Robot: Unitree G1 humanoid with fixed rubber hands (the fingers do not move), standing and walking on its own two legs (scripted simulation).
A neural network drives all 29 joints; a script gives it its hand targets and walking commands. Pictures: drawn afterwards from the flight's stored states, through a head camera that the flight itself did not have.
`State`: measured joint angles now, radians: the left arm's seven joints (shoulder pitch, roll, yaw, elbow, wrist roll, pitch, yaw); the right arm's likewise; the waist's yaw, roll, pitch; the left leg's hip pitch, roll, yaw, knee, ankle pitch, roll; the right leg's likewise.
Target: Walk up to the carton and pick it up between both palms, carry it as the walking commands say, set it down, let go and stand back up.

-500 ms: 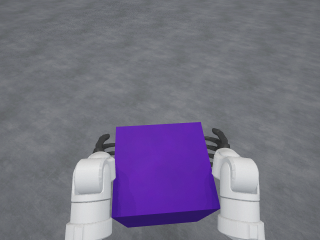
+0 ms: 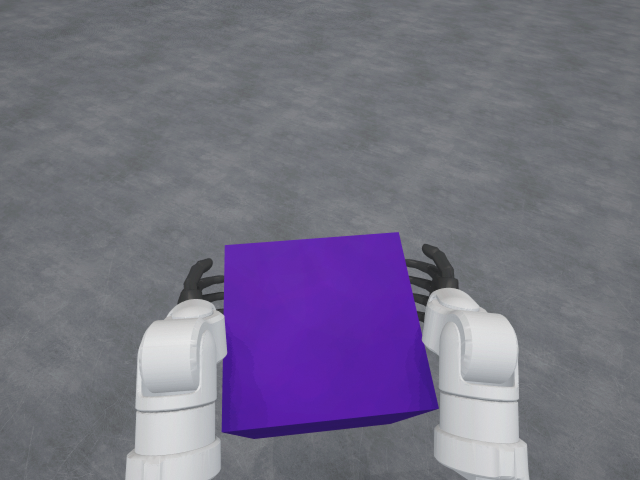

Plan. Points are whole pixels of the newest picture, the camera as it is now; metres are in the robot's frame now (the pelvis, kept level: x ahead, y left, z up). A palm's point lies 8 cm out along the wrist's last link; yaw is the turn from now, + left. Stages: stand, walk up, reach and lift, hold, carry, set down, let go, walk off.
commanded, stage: carry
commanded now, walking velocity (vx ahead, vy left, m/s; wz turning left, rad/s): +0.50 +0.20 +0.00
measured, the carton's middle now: (318, 346) +0.30 -0.01 -0.01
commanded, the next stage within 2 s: none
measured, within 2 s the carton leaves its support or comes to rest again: neither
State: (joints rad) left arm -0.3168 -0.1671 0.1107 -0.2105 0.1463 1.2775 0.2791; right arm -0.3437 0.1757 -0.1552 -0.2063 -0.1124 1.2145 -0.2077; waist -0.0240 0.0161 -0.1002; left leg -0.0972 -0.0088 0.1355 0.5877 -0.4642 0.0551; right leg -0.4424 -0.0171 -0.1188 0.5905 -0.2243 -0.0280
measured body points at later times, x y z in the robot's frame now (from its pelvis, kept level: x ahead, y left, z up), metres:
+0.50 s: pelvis +0.36 +0.12 +0.02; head +0.38 +0.14 +0.47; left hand +0.66 +0.27 +0.08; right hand +0.67 -0.02 +0.10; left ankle +0.30 +0.18 -0.72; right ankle +0.31 +0.00 -0.67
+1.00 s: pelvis +0.72 +0.24 +0.01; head +0.74 +0.24 +0.46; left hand +1.01 +0.39 +0.08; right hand +1.03 +0.10 +0.09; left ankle +0.70 +0.31 -0.72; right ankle +0.54 +0.09 -0.63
